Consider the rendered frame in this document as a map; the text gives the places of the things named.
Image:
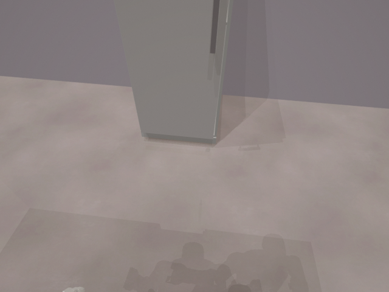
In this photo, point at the fridge door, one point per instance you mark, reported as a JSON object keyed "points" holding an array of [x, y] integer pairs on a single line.
{"points": [[175, 78]]}

